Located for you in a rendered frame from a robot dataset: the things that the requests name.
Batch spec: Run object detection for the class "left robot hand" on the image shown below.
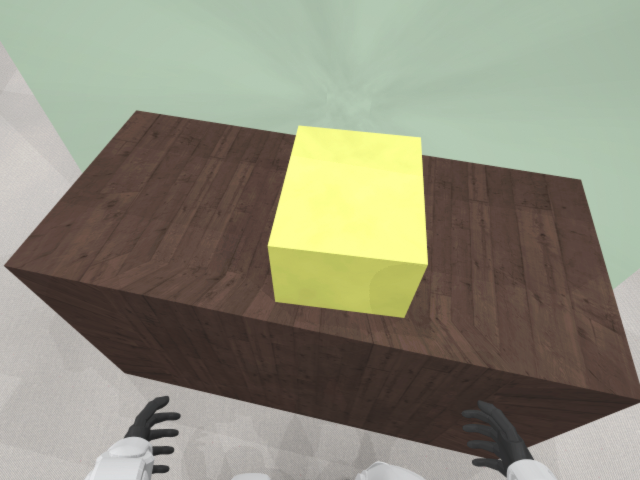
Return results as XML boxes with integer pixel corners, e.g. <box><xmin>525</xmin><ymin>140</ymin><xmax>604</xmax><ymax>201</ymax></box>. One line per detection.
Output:
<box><xmin>123</xmin><ymin>396</ymin><xmax>181</xmax><ymax>474</ymax></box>

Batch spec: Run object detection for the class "right robot shin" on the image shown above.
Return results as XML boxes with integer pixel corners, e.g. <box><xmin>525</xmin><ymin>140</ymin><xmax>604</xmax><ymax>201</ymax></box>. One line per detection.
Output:
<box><xmin>366</xmin><ymin>462</ymin><xmax>387</xmax><ymax>471</ymax></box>

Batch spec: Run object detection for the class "left robot forearm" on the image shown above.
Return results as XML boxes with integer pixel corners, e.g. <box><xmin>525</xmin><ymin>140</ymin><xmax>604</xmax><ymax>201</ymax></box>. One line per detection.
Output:
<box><xmin>84</xmin><ymin>437</ymin><xmax>155</xmax><ymax>480</ymax></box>

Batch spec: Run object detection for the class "right robot hand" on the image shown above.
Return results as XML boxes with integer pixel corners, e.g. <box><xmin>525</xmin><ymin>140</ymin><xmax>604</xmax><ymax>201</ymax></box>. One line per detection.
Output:
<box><xmin>462</xmin><ymin>400</ymin><xmax>534</xmax><ymax>478</ymax></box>

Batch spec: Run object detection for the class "pedestal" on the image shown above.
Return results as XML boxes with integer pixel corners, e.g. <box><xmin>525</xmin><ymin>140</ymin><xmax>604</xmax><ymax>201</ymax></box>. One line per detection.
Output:
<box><xmin>4</xmin><ymin>110</ymin><xmax>640</xmax><ymax>459</ymax></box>

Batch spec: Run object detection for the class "right robot forearm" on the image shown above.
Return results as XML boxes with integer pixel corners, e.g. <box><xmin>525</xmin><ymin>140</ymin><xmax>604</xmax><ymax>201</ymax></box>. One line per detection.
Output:
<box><xmin>507</xmin><ymin>459</ymin><xmax>557</xmax><ymax>480</ymax></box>

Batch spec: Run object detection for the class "carton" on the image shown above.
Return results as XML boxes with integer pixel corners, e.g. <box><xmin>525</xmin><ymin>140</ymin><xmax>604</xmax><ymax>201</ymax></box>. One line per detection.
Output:
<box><xmin>268</xmin><ymin>126</ymin><xmax>428</xmax><ymax>318</ymax></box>

